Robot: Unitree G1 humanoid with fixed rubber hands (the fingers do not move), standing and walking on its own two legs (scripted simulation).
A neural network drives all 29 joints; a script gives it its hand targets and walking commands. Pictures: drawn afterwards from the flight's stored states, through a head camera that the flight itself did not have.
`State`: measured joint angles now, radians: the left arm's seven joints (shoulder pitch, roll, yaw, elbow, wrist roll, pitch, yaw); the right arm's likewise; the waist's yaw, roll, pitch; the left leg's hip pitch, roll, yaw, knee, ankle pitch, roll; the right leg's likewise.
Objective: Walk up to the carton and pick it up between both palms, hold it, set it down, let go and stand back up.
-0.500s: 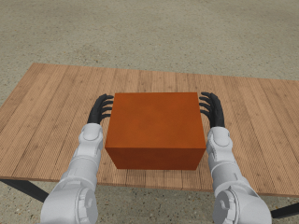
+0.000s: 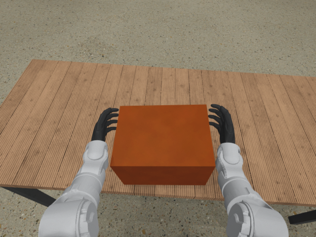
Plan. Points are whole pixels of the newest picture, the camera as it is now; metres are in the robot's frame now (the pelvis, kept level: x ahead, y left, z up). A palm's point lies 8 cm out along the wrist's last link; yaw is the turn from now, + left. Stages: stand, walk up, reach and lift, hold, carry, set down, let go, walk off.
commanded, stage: set down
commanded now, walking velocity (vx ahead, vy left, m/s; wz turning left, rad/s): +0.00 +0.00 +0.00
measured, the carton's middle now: (163, 146) +0.36 -0.03 -0.05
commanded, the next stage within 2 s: none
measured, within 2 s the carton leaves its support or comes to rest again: rests again in 0.26 s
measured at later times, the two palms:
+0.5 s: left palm (104, 134) +0.38 +0.14 +0.00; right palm (226, 138) +0.35 -0.20 +0.00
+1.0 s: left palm (105, 134) +0.38 +0.14 +0.00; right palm (226, 141) +0.35 -0.20 +0.00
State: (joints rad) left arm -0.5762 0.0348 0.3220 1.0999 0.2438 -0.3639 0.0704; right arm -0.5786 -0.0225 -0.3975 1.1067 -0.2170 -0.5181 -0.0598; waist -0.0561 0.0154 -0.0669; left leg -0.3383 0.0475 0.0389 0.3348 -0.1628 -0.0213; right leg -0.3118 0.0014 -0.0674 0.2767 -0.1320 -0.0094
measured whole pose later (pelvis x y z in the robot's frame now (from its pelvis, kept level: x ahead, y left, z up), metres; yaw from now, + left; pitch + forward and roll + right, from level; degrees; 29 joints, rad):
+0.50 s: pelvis +0.00 -0.01 -0.01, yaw +1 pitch +14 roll -1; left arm -0.65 0.05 0.37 1.21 0.26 -0.49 0.06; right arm -0.60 -0.02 -0.47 1.12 -0.28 -0.54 -0.06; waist -0.06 0.03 -0.10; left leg -0.46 0.05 0.02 0.39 -0.17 -0.03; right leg -0.44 0.00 -0.08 0.35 -0.16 -0.02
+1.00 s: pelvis -0.01 -0.01 -0.01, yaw +1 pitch +15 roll -1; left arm -0.65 0.03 0.42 1.16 0.33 -0.50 0.04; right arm -0.60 0.01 -0.57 1.09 -0.37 -0.55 -0.04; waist -0.06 0.02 -0.10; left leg -0.51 0.05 0.01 0.41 -0.17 -0.03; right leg -0.49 0.00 -0.09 0.37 -0.16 -0.02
